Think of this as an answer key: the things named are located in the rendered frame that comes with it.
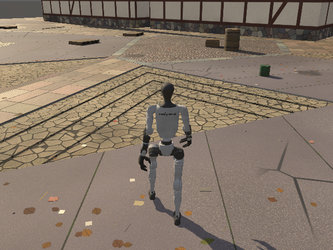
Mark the left robot hand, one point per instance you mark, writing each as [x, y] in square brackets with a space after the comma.
[141, 162]

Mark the robot left forearm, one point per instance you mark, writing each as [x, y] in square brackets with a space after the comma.
[145, 143]

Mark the right robot hand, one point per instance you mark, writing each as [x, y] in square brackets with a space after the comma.
[184, 140]

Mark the robot left upper arm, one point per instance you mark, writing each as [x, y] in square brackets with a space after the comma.
[149, 119]

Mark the robot shin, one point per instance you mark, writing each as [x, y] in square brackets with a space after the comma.
[152, 178]
[177, 200]

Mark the robot right shin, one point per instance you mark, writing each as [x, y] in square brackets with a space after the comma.
[177, 200]

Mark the robot left shin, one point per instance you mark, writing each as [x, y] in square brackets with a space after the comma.
[152, 178]

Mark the robot right upper arm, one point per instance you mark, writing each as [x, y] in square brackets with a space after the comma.
[185, 117]

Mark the robot right forearm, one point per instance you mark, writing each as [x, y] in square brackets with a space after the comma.
[188, 134]

